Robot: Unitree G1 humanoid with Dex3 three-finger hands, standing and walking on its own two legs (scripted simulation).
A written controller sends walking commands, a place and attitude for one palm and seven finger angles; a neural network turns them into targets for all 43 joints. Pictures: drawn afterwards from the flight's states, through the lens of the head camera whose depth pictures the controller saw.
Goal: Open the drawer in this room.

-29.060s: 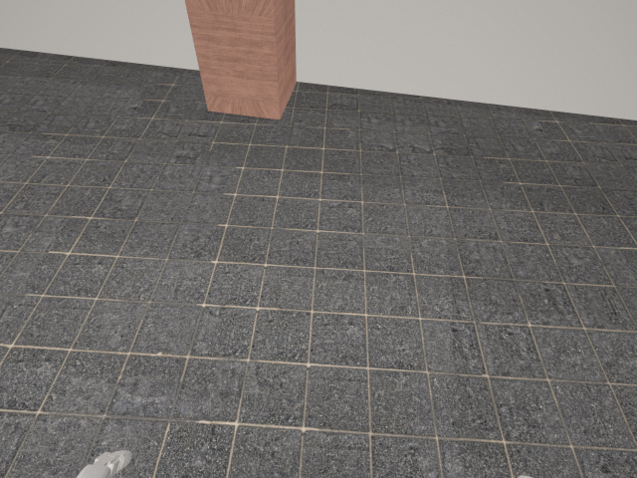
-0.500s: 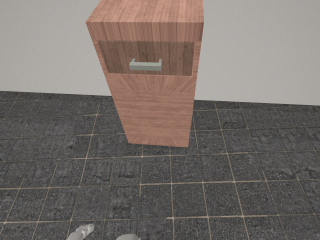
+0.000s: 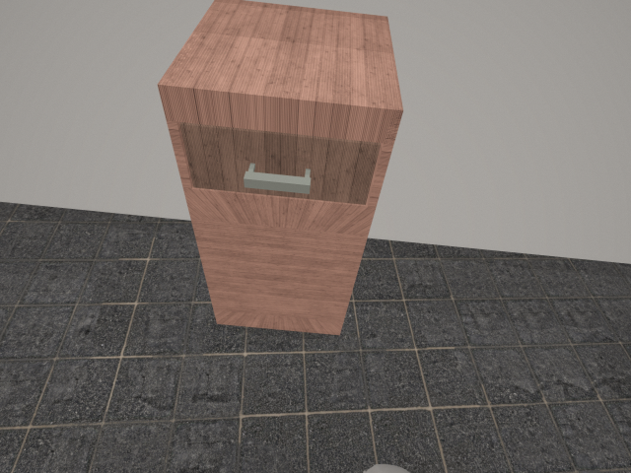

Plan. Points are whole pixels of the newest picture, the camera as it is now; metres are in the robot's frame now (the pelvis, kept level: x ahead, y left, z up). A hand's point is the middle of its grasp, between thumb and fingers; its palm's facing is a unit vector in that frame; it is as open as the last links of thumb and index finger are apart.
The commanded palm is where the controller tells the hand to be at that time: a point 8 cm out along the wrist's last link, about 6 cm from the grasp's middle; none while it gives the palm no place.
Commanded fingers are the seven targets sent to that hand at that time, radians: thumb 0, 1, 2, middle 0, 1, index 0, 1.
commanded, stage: take the last steps up to it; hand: left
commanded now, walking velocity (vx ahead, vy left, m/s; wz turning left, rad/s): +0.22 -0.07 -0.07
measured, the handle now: (278, 176) +0.66 +0.11 -0.04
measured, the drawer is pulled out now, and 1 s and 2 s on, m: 0.00 0.00 0.00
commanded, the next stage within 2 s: come to a stop and stand still in 0.16 s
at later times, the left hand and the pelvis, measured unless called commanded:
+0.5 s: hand (262, 398) +0.26 +0.09 -0.17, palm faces +0.00 -0.97 -0.23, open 7.2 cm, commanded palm none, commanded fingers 0.00 0.90 0.90 -0.20 -0.30 -0.20 -0.30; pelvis +0.14 -0.08 -0.01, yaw -1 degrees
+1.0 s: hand out of the picture +0.12 +0.19 -0.19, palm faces +0.09 -0.97 -0.20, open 7.3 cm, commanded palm none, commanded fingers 0.00 0.90 0.90 -0.20 -0.30 -0.20 -0.30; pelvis +0.11 -0.01 -0.01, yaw +1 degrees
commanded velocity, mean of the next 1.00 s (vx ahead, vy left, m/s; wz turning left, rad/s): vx -0.06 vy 0.05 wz -0.01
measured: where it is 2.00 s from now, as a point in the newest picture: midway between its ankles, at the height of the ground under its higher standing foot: outside the picture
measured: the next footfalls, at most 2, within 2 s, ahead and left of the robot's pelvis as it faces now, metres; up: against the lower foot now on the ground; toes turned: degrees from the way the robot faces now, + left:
right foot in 0.28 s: +0.23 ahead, -0.16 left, +0.00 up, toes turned -10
left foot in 0.84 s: +0.12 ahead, +0.10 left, +0.00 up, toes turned +3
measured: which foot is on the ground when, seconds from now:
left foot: down 0.00-0.28, up 0.30-0.82, down 0.84-1.00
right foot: up 0.00-0.26, down 0.28-0.84, up 0.86-1.00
